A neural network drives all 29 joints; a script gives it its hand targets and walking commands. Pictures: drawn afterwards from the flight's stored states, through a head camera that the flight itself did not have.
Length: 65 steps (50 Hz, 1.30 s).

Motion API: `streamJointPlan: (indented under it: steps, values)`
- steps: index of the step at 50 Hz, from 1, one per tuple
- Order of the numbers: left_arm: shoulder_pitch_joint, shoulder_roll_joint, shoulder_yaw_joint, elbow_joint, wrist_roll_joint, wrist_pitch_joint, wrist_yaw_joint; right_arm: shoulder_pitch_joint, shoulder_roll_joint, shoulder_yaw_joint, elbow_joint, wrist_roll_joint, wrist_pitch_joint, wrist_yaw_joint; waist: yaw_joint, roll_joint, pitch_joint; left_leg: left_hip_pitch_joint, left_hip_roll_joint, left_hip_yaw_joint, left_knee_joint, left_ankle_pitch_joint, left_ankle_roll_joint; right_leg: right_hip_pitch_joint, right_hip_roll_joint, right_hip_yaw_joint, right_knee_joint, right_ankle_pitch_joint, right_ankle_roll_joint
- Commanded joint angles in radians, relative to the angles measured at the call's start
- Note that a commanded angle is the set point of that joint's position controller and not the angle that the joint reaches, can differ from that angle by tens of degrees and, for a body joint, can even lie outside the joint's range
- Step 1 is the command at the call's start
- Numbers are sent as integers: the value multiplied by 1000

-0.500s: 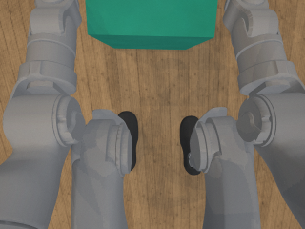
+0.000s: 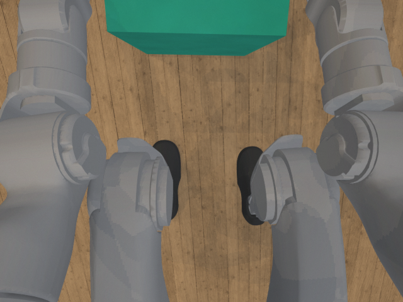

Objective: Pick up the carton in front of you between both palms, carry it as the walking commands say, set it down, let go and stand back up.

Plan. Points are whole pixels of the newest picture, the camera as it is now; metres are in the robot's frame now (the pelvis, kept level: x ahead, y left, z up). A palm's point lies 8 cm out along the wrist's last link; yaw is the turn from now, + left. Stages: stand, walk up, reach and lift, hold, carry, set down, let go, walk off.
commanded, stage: set down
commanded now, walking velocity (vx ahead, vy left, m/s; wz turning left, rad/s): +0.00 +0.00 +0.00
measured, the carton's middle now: out of the picture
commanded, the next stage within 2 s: let go in 1.34 s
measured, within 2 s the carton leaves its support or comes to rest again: neither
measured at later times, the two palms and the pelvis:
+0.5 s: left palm out of the picture +0.56 +0.23 -0.11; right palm out of the picture +0.57 -0.14 -0.10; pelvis +0.01 +0.00 +0.02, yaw +1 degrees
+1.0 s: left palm out of the picture +0.56 +0.24 +0.05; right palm out of the picture +0.57 -0.15 +0.05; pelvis +0.02 +0.01 +0.16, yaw +1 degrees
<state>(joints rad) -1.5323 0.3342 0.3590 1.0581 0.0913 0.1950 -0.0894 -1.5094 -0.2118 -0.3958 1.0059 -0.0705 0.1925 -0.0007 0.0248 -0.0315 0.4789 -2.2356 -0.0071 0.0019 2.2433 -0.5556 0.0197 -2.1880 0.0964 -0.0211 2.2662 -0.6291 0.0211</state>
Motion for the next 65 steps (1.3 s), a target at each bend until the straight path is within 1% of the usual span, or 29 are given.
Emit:
streamJointPlan:
  steps: [1,2,3,4,5,6,7,8,11,13,15,17,19,22,24,27,30,35,39,44,49,52,58,65]
  values:
    - [-235,-462,-144,49,-13,-5,-102,-263,461,165,14,15,-7,101,18,12,-794,483,-51,4,-164,133,-9,326,21,-20,-194,110,3]
    - [-209,-280,-104,51,-2,-23,-58,-213,287,117,23,-1,-22,59,15,14,-820,512,-42,6,-166,141,-20,344,13,-25,-196,120,12]
    - [-175,-53,-64,49,7,-51,2,-160,70,82,18,-5,-46,1,17,19,-856,544,-33,8,-167,157,-32,372,3,-30,-199,134,23]
    - [-183,109,-65,24,-16,-79,61,-156,-105,84,4,21,-70,-50,19,34,-927,586,-29,10,-163,193,-39,397,-4,-31,-193,171,31]
    - [-219,211,-75,11,-58,-105,106,-187,-195,99,0,63,-89,-90,24,31,-1007,611,-28,8,-157,241,-42,420,-8,-33,-186,217,38]
    - [-261,241,-97,7,-105,-124,132,-226,-228,123,-2,109,-102,-110,26,34,-1080,636,-25,4,-146,297,-41,446,-12,-31,-176,272,38]
    - [-288,259,-120,6,-148,-138,147,-251,-248,158,-1,152,-113,-121,28,28,-1131,648,-23,-3,-134,347,-39,467,-16,-26,-164,322,36]
    - [-305,264,-148,6,-188,-149,155,-275,-258,191,-14,190,-122,-127,23,24,-1164,657,-18,-14,-122,381,-33,457,-20,-23,-157,350,33]
    - [-319,254,-228,0,-278,-164,153,-302,-233,284,-39,276,-132,-127,23,23,-1266,693,-7,-24,-100,446,-21,467,-34,-12,-152,394,24]
    - [-306,253,-260,4,-317,-161,146,-290,-222,319,-46,313,-129,-126,23,24,-1321,713,0,-22,-103,456,-18,490,-38,-11,-157,406,19]
    - [-281,257,-273,8,-336,-154,141,-261,-226,322,-49,324,-121,-127,19,29,-1365,730,3,-15,-114,448,-18,509,-37,-14,-168,404,16]
    - [-256,262,-273,1,-339,-145,141,-231,-235,307,-60,317,-113,-133,12,36,-1423,759,1,-7,-131,438,-20,532,-33,-21,-185,398,13]
    - [-239,268,-265,-29,-332,-133,145,-210,-240,287,-95,302,-103,-142,4,46,-1499,805,-6,1,-154,435,-20,552,-27,-31,-211,392,10]
    - [-230,274,-241,-119,-308,-105,154,-191,-239,258,-179,279,-79,-159,-3,63,-1614,868,-21,18,-207,439,-17,588,-13,-43,-263,386,3]
    - [-212,268,-219,-151,-281,-79,158,-170,-233,235,-203,258,-55,-166,-6,70,-1618,872,-31,27,-253,420,-15,583,-6,-48,-309,361,0]
    - [-169,232,-186,-127,-237,-53,153,-131,-204,196,-170,219,-31,-163,-7,72,-1494,792,-36,26,-327,352,-16,520,-7,-42,-380,301,0]
    - [-132,193,-159,-89,-203,-58,141,-95,-170,165,-125,186,-36,-148,-8,68,-1386,719,-36,16,-384,321,-18,462,-10,-36,-435,278,4]
    - [-108,174,-128,-84,-170,-66,129,-73,-158,140,-122,155,-47,-130,-9,65,-1399,731,-37,10,-471,331,-23,466,-8,-36,-517,282,8]
    - [-107,184,-118,-129,-162,-54,125,-69,-171,136,-167,151,-37,-125,-10,69,-1495,821,-42,13,-542,358,-28,522,-3,-43,-587,297,11]
    - [-89,200,-122,-218,-168,-24,119,-50,-186,141,-251,160,-13,-124,-12,78,-1641,978,-50,18,-625,441,-32,615,5,-51,-672,353,13]
    - [-48,194,-121,-272,-168,-1,108,-8,-186,138,-301,162,5,-114,-15,79,-1686,1092,-55,14,-714,516,-34,678,7,-52,-766,402,16]
    - [-18,183,-113,-275,-160,1,99,26,-177,131,-301,155,6,-104,-18,80,-1664,1131,-55,8,-772,544,-35,697,4,-48,-828,423,18]
    - [36,154,-87,-245,-129,-16,83,88,-154,110,-275,129,-13,-83,-21,80,-1592,1192,-52,-8,-898,574,-38,740,-2,-35,-959,451,22]
    - [73,135,-57,-229,-91,-41,68,127,-134,88,-273,98,-33,-67,-23,71,-1552,1280,-49,-16,-1051,589,-37,862,-10,-24,-1115,488,28]
